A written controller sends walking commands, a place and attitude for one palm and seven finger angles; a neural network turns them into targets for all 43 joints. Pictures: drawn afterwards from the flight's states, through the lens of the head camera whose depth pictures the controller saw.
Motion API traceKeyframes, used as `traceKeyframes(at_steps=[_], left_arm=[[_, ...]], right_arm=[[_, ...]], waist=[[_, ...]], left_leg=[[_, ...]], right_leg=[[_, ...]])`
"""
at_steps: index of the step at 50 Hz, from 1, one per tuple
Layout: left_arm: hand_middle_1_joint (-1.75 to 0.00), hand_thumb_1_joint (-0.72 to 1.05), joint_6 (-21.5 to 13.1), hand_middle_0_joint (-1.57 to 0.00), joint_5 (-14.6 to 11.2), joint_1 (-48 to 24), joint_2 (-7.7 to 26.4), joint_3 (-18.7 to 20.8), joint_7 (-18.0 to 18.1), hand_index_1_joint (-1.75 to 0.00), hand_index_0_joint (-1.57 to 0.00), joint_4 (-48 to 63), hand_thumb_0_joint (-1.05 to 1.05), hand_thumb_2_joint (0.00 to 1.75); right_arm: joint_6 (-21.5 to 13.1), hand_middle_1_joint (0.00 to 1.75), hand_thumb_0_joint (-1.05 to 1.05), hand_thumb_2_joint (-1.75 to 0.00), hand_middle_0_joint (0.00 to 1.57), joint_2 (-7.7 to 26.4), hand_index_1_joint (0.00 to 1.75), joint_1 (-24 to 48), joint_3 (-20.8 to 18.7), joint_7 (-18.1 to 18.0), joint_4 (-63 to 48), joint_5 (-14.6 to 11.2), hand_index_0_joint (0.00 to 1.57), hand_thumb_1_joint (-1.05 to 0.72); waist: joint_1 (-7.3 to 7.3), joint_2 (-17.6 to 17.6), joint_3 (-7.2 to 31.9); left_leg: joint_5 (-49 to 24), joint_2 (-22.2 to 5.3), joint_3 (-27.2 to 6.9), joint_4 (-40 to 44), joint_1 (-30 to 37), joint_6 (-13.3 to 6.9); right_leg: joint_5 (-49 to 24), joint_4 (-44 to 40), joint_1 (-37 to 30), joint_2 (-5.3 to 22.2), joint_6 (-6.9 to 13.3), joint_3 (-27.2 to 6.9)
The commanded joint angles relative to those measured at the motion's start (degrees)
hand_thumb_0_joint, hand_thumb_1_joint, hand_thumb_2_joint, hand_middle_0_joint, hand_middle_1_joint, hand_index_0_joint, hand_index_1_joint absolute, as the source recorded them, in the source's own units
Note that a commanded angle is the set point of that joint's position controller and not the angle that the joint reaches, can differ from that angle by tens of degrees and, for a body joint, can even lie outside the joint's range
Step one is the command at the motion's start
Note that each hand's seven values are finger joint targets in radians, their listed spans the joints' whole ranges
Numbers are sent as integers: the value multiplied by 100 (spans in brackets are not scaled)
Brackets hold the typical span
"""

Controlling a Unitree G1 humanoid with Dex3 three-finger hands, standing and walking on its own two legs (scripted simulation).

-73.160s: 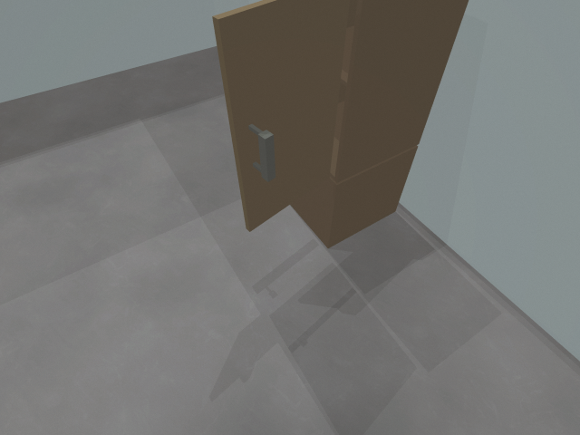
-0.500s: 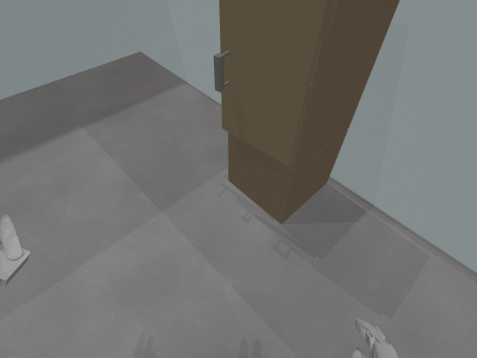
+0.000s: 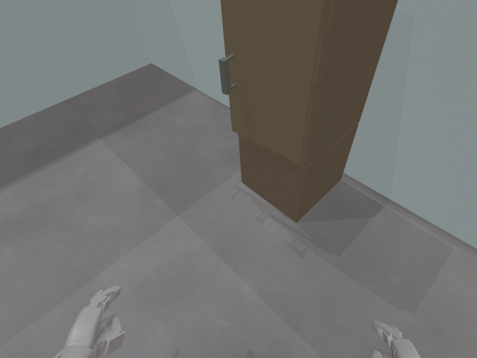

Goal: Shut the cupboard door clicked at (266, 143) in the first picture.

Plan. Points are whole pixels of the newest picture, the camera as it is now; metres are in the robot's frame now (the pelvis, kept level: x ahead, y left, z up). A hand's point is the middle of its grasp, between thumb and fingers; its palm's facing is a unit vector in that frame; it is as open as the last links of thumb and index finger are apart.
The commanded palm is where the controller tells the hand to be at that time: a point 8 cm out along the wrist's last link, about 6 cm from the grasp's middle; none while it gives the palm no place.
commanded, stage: let the arm hang, fingers relaxed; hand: left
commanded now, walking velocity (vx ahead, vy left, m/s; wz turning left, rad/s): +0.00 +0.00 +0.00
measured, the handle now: (229, 74) +1.03 +0.09 -0.04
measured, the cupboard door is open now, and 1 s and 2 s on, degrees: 6 6 6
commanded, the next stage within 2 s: look to check the result in 0.92 s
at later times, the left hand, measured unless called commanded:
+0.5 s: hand out of the picture -0.06 +0.19 -0.16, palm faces +0.02 -0.97 -0.23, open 7.3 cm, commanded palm none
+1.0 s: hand out of the picture -0.02 +0.17 -0.16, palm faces +0.01 -0.98 -0.20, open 7.3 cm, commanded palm none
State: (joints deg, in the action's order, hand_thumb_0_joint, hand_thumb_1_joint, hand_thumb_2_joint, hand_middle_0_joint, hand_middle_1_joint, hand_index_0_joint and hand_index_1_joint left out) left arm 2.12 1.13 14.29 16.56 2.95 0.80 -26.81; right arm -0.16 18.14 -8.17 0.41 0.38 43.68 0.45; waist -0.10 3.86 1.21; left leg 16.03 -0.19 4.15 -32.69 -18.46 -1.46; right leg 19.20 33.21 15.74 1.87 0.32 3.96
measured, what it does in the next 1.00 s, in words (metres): stands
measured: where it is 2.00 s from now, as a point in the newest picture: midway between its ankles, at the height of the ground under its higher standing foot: outside the picture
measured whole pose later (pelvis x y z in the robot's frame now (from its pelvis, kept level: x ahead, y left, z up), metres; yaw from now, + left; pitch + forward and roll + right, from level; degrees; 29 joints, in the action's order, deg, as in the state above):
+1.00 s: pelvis -0.02 +0.00 +0.01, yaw -1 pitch -2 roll +0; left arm -0.3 1.1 16.9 8.7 1.0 1.7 -65.1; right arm 0.6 8.8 -17.2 -0.3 -1.7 64.1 0.7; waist -0.2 0.4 -1.2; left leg 10.1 -0.8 5.2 -22.6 -11.1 -1.3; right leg 12.4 22.7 8.8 0.6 0.5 3.0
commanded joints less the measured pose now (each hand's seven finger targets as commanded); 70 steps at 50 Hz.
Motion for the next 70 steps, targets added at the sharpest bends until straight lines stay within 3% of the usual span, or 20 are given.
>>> traceKeyframes(at_steps=[1,4,9,17,27,40,46,70], left_arm=[[-30,90,-183,-20,-21,-4,555,-102,5,-30,-20,-887,0,90],[-30,90,-181,-20,-41,67,431,-148,28,-30,-20,-1801,0,90],[-30,90,-228,-20,-51,337,162,-93,45,-30,-20,-2773,0,90],[-30,90,-255,-20,-58,592,35,-149,68,-30,-20,-3552,0,90],[-30,90,-251,-20,-37,803,-141,-149,119,-30,-20,-3770,0,90],[-30,90,-265,-20,-30,697,-238,-129,127,-30,-20,-3720,0,90],[-30,90,-296,-20,-31,618,-126,-101,111,-30,-20,-3684,0,90],[-30,90,-361,-20,-32,-58,564,-49,49,-30,-20,-3618,0,90]], right_arm=[[5,30,0,-90,20,368,30,-203,-93,-40,-46,95,20,-90],[35,30,0,-90,20,233,30,-220,-34,-72,446,96,20,-90],[50,30,0,-90,20,-50,30,-586,-68,-165,1102,80,20,-90],[55,30,0,-90,20,-157,30,-1123,-132,-232,1689,27,20,-90],[45,30,0,-90,20,-354,30,-1354,-136,-243,1920,27,20,-90],[12,30,0,-90,20,-461,30,-1300,-148,-245,1928,46,20,-90],[-19,30,0,-90,20,-317,30,-1224,-169,-251,1884,40,20,-90],[-60,30,0,-90,20,397,30,-460,-230,-209,1805,29,20,-90]], waist=[[-67,-919,206],[-2,-42,67],[11,394,-96],[-7,-371,-472],[-5,-587,-670],[-23,-258,-805],[-27,-284,-592],[-21,-364,-359]], left_leg=[[-1402,-478,-657,598,602,8],[-1014,-539,-733,1039,490,-1],[-443,-524,-659,1233,484,20],[-236,-594,-642,1427,613,-36],[-145,-580,-580,1507,599,-63],[-107,-579,-587,1616,522,-24],[-394,-604,-577,1569,684,-33],[-1008,-710,-622,1600,1079,-17]], right_leg=[[-1247,-832,-172,605,278,-713],[-674,-1083,-476,429,198,-707],[-612,-1507,-671,426,275,-690],[-420,-1690,-428,374,277,-622],[-284,-1650,-221,360,234,-629],[-469,-1599,-177,344,207,-635],[-692,-1604,-335,361,220,-661],[-1132,-1786,-615,480,237,-702]])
